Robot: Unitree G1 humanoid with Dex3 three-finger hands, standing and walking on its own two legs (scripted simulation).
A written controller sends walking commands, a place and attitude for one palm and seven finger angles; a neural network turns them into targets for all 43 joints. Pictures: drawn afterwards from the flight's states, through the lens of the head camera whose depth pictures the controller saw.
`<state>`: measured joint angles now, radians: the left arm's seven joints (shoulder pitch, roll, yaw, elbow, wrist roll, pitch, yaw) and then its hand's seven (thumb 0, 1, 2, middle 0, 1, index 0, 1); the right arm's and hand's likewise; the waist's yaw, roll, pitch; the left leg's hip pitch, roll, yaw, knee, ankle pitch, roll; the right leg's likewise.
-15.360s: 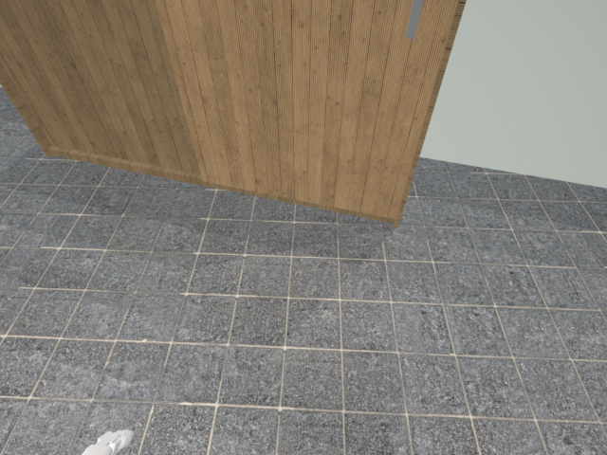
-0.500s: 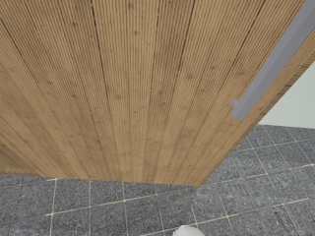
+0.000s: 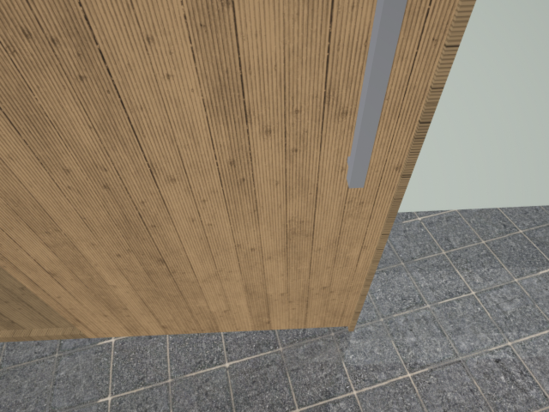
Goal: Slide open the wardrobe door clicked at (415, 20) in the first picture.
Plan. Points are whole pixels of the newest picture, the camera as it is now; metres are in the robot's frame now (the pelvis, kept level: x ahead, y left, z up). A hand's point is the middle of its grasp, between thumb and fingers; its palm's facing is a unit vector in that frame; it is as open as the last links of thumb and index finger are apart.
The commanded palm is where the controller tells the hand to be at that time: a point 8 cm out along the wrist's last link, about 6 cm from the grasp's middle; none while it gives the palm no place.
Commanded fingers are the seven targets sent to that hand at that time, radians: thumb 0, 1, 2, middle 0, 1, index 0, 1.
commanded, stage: come to a stop and stand still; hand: right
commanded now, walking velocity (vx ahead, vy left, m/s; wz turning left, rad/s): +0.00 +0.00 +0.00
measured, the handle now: (369, 87) +0.49 -0.14 +0.23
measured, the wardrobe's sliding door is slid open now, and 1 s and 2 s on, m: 0.00 0.00 0.00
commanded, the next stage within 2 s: look again from close up in 0.36 s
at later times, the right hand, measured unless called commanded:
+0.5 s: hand out of the picture +0.01 -0.19 -0.17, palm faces -0.04 +0.98 -0.20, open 7.4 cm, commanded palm none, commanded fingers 0.00 -0.90 -0.90 0.20 0.30 0.20 0.30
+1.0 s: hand out of the picture +0.04 -0.17 -0.17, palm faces -0.02 +0.97 -0.23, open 7.4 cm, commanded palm none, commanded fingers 0.00 -0.90 -0.90 0.20 0.30 0.20 0.30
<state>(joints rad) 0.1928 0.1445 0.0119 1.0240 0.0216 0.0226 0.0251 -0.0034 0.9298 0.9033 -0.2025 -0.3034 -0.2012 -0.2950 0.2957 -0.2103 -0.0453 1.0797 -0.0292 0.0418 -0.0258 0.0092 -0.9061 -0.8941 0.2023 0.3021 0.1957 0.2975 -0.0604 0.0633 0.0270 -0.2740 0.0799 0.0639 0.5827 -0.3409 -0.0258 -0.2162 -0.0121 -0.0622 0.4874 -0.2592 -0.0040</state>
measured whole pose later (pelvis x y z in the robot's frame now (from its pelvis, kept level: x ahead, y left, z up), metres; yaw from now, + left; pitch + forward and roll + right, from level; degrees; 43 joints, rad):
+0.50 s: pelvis +0.00 -0.01 +0.00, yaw +1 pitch +0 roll +0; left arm 0.32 0.16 0.00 1.07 0.02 -0.02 0.01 0.00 0.91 0.90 -0.20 -0.30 -0.20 -0.29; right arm 0.26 -0.15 0.02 1.12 -0.02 -0.02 -0.04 0.01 -0.91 -0.89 0.20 0.30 0.20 0.30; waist 0.01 -0.02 0.04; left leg -0.23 0.06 0.05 0.48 -0.26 -0.03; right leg -0.24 -0.02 -0.08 0.51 -0.27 -0.02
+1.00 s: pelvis +0.01 +0.01 +0.00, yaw +2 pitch -1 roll -1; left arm 0.27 0.17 0.00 1.09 0.02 -0.02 0.02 0.00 0.91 0.90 -0.20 -0.30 -0.20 -0.29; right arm 0.25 -0.16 0.01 1.09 -0.01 -0.02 -0.04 0.01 -0.92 -0.89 0.20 0.30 0.20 0.30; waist 0.00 -0.02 0.04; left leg -0.19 0.04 0.04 0.49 -0.28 0.00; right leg -0.16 -0.03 -0.09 0.44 -0.25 0.01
